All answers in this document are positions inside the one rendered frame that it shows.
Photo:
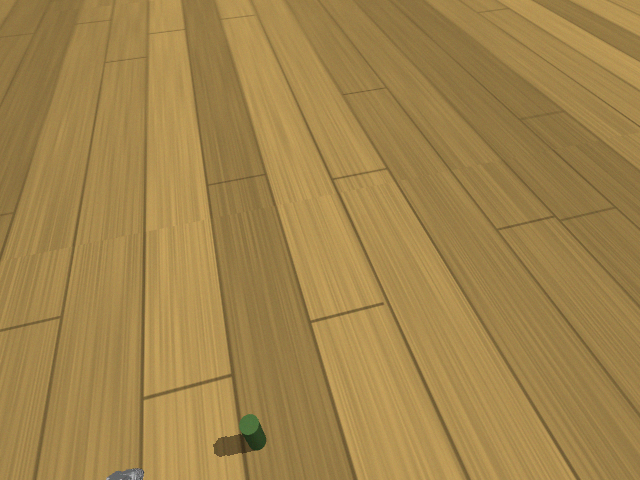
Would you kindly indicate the can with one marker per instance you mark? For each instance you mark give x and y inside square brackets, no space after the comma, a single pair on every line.
[252,431]

